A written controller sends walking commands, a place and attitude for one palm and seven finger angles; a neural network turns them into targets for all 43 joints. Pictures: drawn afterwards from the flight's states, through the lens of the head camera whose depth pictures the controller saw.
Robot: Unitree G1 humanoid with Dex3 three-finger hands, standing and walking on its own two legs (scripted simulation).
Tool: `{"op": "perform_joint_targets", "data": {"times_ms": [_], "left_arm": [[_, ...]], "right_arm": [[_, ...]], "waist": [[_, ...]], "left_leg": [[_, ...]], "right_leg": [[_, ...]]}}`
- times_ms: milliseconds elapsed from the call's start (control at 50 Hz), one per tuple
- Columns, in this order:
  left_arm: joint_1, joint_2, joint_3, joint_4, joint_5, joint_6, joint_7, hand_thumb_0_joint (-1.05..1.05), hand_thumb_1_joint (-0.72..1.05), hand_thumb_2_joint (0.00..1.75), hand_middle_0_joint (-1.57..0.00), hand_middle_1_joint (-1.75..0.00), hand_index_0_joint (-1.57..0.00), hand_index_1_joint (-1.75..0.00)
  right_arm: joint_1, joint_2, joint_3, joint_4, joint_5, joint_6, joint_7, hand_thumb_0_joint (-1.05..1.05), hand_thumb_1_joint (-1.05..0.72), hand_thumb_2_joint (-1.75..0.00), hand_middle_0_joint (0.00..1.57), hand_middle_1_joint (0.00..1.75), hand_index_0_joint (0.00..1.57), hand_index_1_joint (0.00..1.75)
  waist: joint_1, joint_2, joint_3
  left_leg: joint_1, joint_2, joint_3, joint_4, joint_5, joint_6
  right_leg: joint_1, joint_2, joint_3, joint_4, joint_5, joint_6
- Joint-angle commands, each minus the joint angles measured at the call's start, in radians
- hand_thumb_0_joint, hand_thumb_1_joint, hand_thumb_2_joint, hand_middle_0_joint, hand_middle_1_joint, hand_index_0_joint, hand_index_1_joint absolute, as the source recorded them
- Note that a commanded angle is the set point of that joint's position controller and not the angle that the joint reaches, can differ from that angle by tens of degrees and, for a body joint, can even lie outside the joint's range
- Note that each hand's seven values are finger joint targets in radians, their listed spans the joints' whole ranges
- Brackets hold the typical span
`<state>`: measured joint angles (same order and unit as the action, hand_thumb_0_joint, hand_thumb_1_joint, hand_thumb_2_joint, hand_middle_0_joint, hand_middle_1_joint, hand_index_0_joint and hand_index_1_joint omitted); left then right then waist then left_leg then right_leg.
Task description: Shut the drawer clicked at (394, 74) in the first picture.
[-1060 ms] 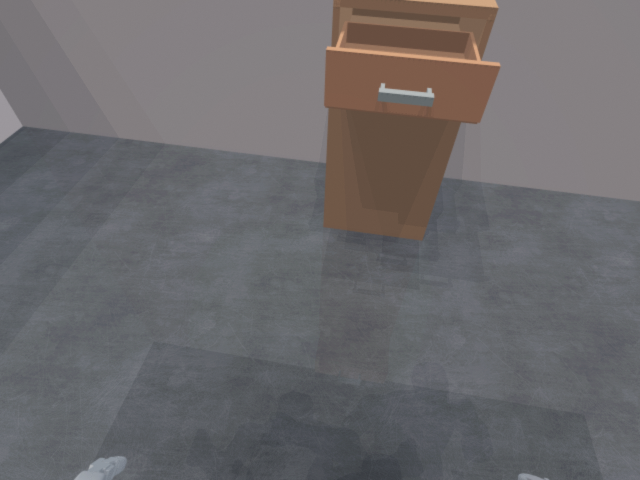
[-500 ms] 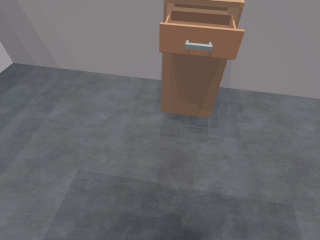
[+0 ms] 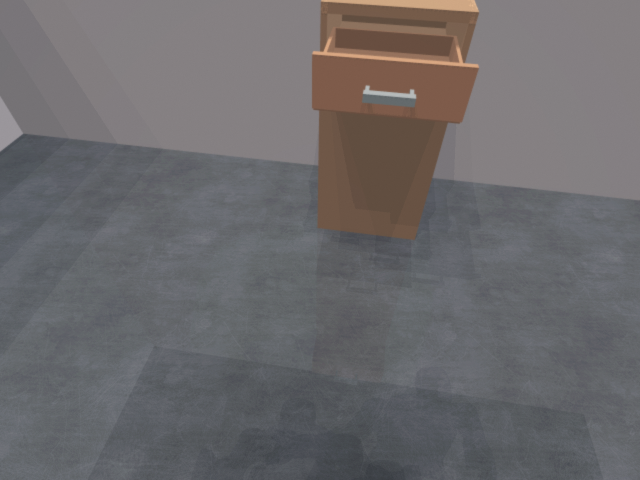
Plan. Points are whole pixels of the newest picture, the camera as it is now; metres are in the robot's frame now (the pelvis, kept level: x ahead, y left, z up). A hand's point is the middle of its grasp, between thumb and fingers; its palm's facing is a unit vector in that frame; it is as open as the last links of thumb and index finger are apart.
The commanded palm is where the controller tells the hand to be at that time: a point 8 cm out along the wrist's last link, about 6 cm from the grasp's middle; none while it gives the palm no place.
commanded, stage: look at it before walking up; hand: left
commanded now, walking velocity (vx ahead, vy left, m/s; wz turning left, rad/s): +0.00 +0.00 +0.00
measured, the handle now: (389, 94) +0.95 -0.11 +0.04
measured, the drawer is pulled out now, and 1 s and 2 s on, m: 0.29 0.29 0.29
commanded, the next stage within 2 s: walk to a spot facing it in 0.38 s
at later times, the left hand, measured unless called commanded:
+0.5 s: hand out of the picture +0.07 +0.25 -0.16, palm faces -0.01 -0.94 -0.34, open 7.4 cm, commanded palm none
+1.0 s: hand out of the picture +0.06 +0.16 -0.17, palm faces -0.13 -0.95 -0.27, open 7.4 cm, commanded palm none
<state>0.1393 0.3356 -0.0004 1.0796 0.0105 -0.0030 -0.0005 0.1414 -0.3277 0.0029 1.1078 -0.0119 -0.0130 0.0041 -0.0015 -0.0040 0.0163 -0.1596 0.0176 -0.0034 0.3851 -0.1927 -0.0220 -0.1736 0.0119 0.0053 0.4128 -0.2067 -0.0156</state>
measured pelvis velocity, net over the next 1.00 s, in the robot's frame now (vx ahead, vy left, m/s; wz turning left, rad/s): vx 0.01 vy -0.04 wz -0.23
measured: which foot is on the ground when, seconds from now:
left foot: down 0.00-0.92, up 0.94-1.00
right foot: down 0.00-1.00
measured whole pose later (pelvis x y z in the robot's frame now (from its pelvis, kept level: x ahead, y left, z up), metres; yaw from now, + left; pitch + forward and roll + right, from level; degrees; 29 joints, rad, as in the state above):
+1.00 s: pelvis +0.01 -0.04 -0.02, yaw -13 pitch -1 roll +2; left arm 0.34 0.20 0.05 0.95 0.02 0.00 -0.01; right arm 0.23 -0.24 -0.05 1.00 -0.02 0.05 0.01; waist 0.05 0.03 0.04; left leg -0.42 0.09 0.05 1.07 -0.46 -0.04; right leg -0.28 0.05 -0.04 0.65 -0.36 -0.10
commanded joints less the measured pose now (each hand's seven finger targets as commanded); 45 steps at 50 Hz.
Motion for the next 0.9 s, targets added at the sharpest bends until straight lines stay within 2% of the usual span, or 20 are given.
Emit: {"op": "perform_joint_targets", "data": {"times_ms": [0, 340, 460, 500, 520, 560, 620, 680, 720, 740, 760, 780, 800, 820, 840, 860, 880], "left_arm": [[-0.04, 0.208, 0.04, -0.058, 0.0, -0.025, 0.01, 0.0, 0.9, 0.9, -0.2, -0.3, -0.2, -0.3], [-0.025, 0.209, 0.04, -0.049, 0.0, -0.029, 0.011, 0.0, 0.9, 0.9, -0.2, -0.3, -0.2, -0.3], [-0.026, 0.208, 0.04, -0.046, 0.0, -0.028, 0.011, 0.0, 0.9, 0.9, -0.2, -0.3, -0.2, -0.3], [-0.032, 0.215, 0.045, -0.055, 0.001, -0.025, 0.008, 0.0, 0.9, 0.9, -0.2, -0.3, -0.2, -0.3], [-0.022, 0.202, 0.047, -0.059, 0.002, -0.019, 0.008, 0.0, 0.9, 0.9, -0.2, -0.3, -0.2, -0.3], [0.018, 0.124, 0.037, -0.06, 0.0, 0.003, 0.012, 0.0, 0.9, 0.9, -0.2, -0.3, -0.2, -0.3], [0.045, 0.118, 0.045, -0.091, 0.004, 0.023, 0.011, 0.0, 0.9, 0.9, -0.2, -0.3, -0.2, -0.3], [0.052, 0.107, 0.056, -0.133, 0.007, 0.034, 0.004, 0.0, 0.9, 0.9, -0.2, -0.3, -0.2, -0.3], [0.061, 0.084, 0.06, -0.158, 0.007, 0.037, -0.001, 0.0, 0.9, 0.9, -0.2, -0.3, -0.2, -0.3], [0.076, 0.063, 0.061, -0.162, 0.008, 0.039, -0.006, 0.0, 0.9, 0.9, -0.2, -0.3, -0.2, -0.3], [0.085, 0.046, 0.064, -0.172, 0.01, 0.043, -0.012, 0.0, 0.9, 0.9, -0.2, -0.3, -0.2, -0.3], [0.08, 0.037, 0.07, -0.186, 0.012, 0.046, -0.019, 0.0, 0.9, 0.9, -0.2, -0.3, -0.2, -0.3], [0.089, 0.035, 0.075, -0.198, 0.012, 0.047, -0.027, 0.0, 0.9, 0.9, -0.2, -0.3, -0.2, -0.3], [0.104, 0.03, 0.077, -0.202, 0.014, 0.045, -0.035, 0.0, 0.9, 0.9, -0.2, -0.3, -0.2, -0.3], [0.161, 0.009, 0.081, -0.188, 0.015, 0.039, -0.039, 0.0, 0.9, 0.9, -0.2, -0.3, -0.2, -0.3], [0.267, 0.004, 0.087, -0.156, 0.016, 0.03, -0.037, 0.0, 0.9, 0.9, -0.2, -0.3, -0.2, -0.3], [0.363, 0.076, 0.098, -0.133, 0.024, 0.012, -0.025, 0.0, 0.9, 0.9, -0.2, -0.3, -0.2, -0.3]], "right_arm": [[-0.046, -0.203, -0.038, -0.058, 0.0, -0.025, -0.017, 0.0, -0.9, -0.9, 0.2, 0.3, 0.2, 0.3], [-0.049, -0.204, -0.036, -0.055, 0.003, -0.026, -0.021, 0.0, -0.9, -0.9, 0.2, 0.3, 0.2, 0.3], [-0.052, -0.202, -0.035, -0.054, 0.003, -0.025, -0.02, 0.0, -0.9, -0.9, 0.2, 0.3, 0.2, 0.3], [-0.048, -0.212, -0.04, -0.057, 0.001, -0.025, -0.024, 0.0, -0.9, -0.9, 0.2, 0.3, 0.2, 0.3], [-0.035, -0.191, -0.042, -0.06, 0.001, -0.023, -0.026, 0.0, -0.9, -0.9, 0.2, 0.3, 0.2, 0.3], [0.013, -0.105, -0.03, -0.063, 0.0, -0.008, -0.029, 0.0, -0.9, -0.9, 0.2, 0.3, 0.2, 0.3], [0.043, -0.097, -0.042, -0.096, 0.0, 0.008, -0.035, 0.0, -0.9, -0.9, 0.2, 0.3, 0.2, 0.3], [0.041, -0.115, -0.059, -0.139, -0.002, 0.014, -0.038, 0.0, -0.9, -0.9, 0.2, 0.3, 0.2, 0.3], [0.041, -0.131, -0.073, -0.162, -0.003, 0.015, -0.039, 0.0, -0.9, -0.9, 0.2, 0.3, 0.2, 0.3], [0.047, -0.142, -0.078, -0.169, -0.005, 0.012, -0.038, 0.0, -0.9, -0.9, 0.2, 0.3, 0.2, 0.3], [0.041, -0.148, -0.084, -0.176, -0.007, 0.008, -0.034, 0.0, -0.9, -0.9, 0.2, 0.3, 0.2, 0.3], [0.031, -0.148, -0.088, -0.188, -0.008, 0.004, -0.031, 0.0, -0.9, -0.9, 0.2, 0.3, 0.2, 0.3], [0.007, -0.146, -0.091, -0.198, -0.009, 0.002, -0.028, 0.0, -0.9, -0.9, 0.2, 0.3, 0.2, 0.3], [-0.015, -0.147, -0.093, -0.211, -0.011, 0.002, -0.025, 0.0, -0.9, -0.9, 0.2, 0.3, 0.2, 0.3], [-0.043, -0.141, -0.096, -0.213, -0.014, 0.004, -0.023, 0.0, -0.9, -0.9, 0.2, 0.3, 0.2, 0.3], [-0.061, -0.125, -0.093, -0.214, -0.014, 0.01, -0.02, 0.0, -0.9, -0.9, 0.2, 0.3, 0.2, 0.3], [-0.048, -0.056, -0.08, -0.234, -0.006, 0.018, -0.011, 0.0, -0.9, -0.9, 0.2, 0.3, 0.2, 0.3]], "waist": [[0.004, 0.005, -0.032], [0.004, 0.005, -0.06], [0.004, 0.008, -0.039], [0.001, 0.003, -0.032], [0.0, 0.0, -0.036], [-0.004, -0.006, -0.036], [-0.007, -0.011, -0.028], [-0.006, 0.035, -0.016], [-0.002, 0.095, -0.02], [0.0, 0.166, -0.036], [0.005, 0.206, -0.033], [0.004, 0.221, -0.027], [0.018, 0.214, -0.011], [0.034, 0.183, 0.0], [0.069, 0.16, 0.009], [0.121, 0.085, 0.007], [0.153, -0.203, 0.026]], "left_leg": [[-0.001, 0.095, -0.091, -0.073, 0.053, 0.042], [0.035, 0.103, -0.086, -0.072, 0.115, 0.041], [0.03, 0.102, -0.083, -0.081, 0.096, 0.039], [0.045, 0.107, -0.068, -0.065, 0.097, 0.037], [0.052, 0.11, -0.053, -0.042, 0.105, 0.035], [0.037, 0.11, -0.017, -0.004, 0.092, 0.018], [0.029, 0.119, 0.007, 0.031, 0.053, 0.016], [0.018, 0.16, -0.011, 0.026, 0.008, 0.034], [0.023, 0.224, -0.052, -0.009, 0.024, 0.069], [0.016, 0.288, -0.09, -0.055, -0.008, 0.108], [0.007, 0.349, -0.117, -0.102, -0.066, 0.153], [-0.016, 0.378, -0.127, -0.134, -0.157, 0.178], [-0.061, 0.38, -0.105, -0.137, -0.245, 0.175], [-0.118, 0.366, -0.073, -0.115, -0.315, 0.154], [-0.178, 0.339, -0.027, -0.047, -0.363, 0.122], [-0.275, 0.282, 0.04, 0.119, -0.425, 0.077], [-0.428, 0.134, 0.159, 0.461, -0.484, 0.004]], "right_leg": [[-0.003, -0.129, 0.124, -0.102, 0.029, -0.021], [0.027, -0.13, 0.118, -0.095, 0.131, -0.022], [0.018, -0.13, 0.12, -0.105, 0.111, -0.021], [-0.004, -0.122, 0.138, -0.097, 0.14, -0.027], [-0.014, -0.12, 0.147, -0.081, 0.172, -0.03], [-0.036, -0.12, 0.163, -0.044, 0.207, -0.022], [-0.095, -0.107, 0.185, 0.003, 0.2, -0.024], [-0.171, -0.064, 0.17, 0.086, 0.16, -0.018], [-0.207, -0.019, 0.118, 0.201, 0.122, -0.003], [-0.211, 0.009, 0.06, 0.308, -0.05, 0.008], [-0.23, 0.013, 0.004, 0.428, -0.241, 0.021], [-0.237, -0.017, -0.003, 0.476, -0.306, 0.024], [-0.211, -0.045, 0.005, 0.464, -0.307, 0.021], [-0.155, -0.054, -0.009, 0.412, -0.289, 0.015], [-0.062, -0.044, -0.031, 0.333, -0.235, 0.012], [0.075, -0.018, -0.054, 0.208, -0.176, 0.006], [0.139, -0.125, 0.187, -0.049, -0.364, -0.036]]}}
